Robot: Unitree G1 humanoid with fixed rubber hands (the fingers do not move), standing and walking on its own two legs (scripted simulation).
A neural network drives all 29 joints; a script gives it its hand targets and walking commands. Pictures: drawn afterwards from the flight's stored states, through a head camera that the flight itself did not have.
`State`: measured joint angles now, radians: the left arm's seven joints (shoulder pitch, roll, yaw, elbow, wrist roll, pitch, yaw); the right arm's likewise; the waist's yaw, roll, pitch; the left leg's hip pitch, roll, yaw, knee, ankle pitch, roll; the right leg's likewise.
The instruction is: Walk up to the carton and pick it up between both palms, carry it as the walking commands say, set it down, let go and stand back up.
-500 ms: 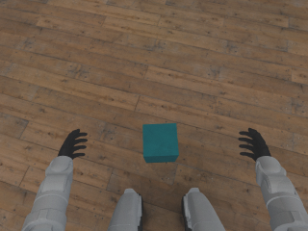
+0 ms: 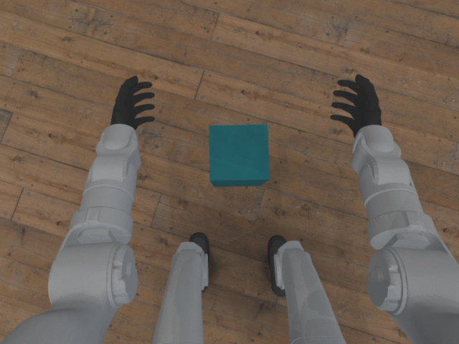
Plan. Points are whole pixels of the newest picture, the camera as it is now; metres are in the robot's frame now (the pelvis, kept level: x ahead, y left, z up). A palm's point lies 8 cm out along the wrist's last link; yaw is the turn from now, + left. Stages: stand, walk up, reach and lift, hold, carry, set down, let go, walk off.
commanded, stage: reach and lift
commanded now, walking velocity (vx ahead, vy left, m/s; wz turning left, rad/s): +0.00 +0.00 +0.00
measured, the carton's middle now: (237, 159) +0.47 -0.01 -0.55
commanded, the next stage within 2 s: none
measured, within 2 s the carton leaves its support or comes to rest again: neither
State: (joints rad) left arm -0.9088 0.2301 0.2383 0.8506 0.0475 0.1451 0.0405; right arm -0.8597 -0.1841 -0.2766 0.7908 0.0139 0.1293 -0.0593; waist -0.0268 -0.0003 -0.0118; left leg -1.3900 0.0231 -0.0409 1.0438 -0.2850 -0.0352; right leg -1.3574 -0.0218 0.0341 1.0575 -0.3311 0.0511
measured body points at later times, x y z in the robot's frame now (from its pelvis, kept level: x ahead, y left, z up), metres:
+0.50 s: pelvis +0.01 +0.00 -0.04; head +0.32 +0.00 +0.29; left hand +0.51 +0.17 -0.17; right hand +0.50 -0.18 -0.17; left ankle +0.09 +0.14 -0.63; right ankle +0.07 -0.15 -0.63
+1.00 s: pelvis -0.02 +0.00 -0.19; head +0.32 +0.01 +0.11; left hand +0.51 +0.17 -0.34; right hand +0.50 -0.18 -0.33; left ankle +0.09 +0.14 -0.63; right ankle +0.07 -0.15 -0.63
